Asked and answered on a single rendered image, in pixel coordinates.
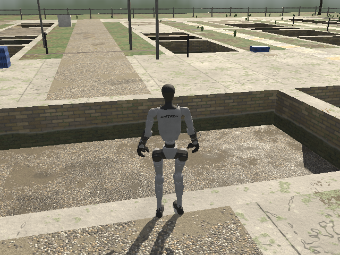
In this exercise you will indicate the robot torso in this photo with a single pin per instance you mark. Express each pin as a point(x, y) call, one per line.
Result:
point(169, 126)

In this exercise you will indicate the right robot shin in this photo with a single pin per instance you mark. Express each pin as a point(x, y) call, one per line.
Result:
point(179, 191)

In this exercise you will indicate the left robot forearm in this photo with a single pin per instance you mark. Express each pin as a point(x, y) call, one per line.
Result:
point(143, 140)

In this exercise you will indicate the right robot hand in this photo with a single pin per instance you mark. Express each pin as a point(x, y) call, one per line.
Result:
point(191, 145)

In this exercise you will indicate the left robot hand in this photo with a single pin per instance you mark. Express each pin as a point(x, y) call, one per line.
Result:
point(139, 150)

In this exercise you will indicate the left robot upper arm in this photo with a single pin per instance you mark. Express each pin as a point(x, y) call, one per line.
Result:
point(149, 122)

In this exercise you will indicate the right robot forearm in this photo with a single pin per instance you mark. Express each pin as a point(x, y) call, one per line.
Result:
point(194, 137)

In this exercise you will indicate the right robot upper arm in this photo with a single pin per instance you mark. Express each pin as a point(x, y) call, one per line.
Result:
point(188, 120)

